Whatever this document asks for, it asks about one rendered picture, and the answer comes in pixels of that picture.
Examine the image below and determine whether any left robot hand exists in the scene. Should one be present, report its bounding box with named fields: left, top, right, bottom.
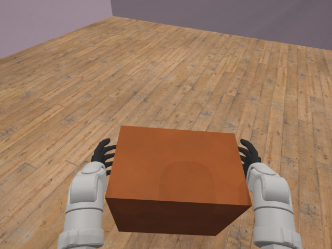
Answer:
left=91, top=138, right=116, bottom=176

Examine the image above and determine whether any right robot hand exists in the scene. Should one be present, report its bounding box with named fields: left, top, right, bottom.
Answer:
left=238, top=139, right=261, bottom=179

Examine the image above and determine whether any carton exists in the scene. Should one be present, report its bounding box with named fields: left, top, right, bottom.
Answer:
left=105, top=126, right=252, bottom=236

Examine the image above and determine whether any robot right forearm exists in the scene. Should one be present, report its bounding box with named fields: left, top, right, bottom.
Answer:
left=246, top=162, right=303, bottom=249

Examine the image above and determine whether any robot left forearm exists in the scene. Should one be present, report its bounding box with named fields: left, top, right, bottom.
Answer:
left=57, top=161, right=107, bottom=249

